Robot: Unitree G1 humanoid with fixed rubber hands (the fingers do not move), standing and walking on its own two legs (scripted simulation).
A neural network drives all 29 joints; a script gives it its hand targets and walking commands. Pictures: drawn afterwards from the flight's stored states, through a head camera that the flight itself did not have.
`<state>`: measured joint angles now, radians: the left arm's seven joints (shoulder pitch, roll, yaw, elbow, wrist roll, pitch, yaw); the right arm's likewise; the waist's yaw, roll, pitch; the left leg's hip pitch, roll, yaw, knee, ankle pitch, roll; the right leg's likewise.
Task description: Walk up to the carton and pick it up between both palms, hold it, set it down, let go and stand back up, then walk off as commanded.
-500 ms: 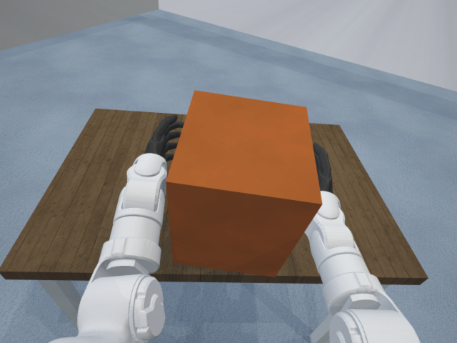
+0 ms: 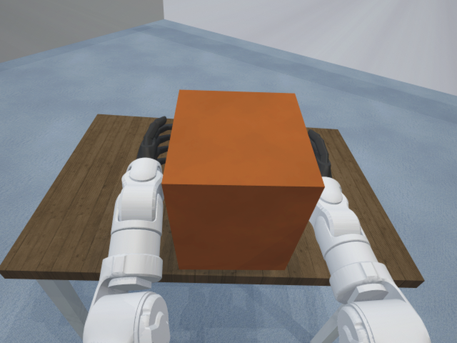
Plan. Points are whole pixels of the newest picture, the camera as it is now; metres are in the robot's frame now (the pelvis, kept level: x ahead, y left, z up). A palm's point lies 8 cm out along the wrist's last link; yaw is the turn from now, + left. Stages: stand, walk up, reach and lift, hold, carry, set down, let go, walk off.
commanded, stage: reach and lift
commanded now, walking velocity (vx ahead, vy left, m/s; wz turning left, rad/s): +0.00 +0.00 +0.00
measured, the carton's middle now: (234, 184) +0.37 -0.02 +0.12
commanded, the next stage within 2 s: hold in 1.26 s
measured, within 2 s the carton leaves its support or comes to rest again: neither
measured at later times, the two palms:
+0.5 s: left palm (127, 158) +0.37 +0.16 +0.19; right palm (305, 162) +0.37 -0.13 +0.18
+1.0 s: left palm (130, 149) +0.37 +0.16 +0.20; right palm (310, 151) +0.38 -0.14 +0.20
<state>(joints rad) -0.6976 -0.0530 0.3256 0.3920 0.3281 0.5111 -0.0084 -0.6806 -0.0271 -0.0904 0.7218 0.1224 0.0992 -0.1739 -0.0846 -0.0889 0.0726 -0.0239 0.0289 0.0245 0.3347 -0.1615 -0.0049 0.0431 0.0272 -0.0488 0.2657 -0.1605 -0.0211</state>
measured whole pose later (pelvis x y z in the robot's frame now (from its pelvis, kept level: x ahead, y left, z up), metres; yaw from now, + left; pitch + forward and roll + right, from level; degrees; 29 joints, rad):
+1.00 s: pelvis +0.01 +0.01 +0.00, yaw +1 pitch -8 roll -1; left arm -0.64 -0.06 0.31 0.13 0.29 0.76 0.04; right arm -0.74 -0.11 0.05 0.58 0.29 0.34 -0.21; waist -0.10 -0.03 0.01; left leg -0.05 0.02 0.01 0.38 -0.20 0.00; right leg 0.04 0.02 -0.06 0.28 -0.18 -0.01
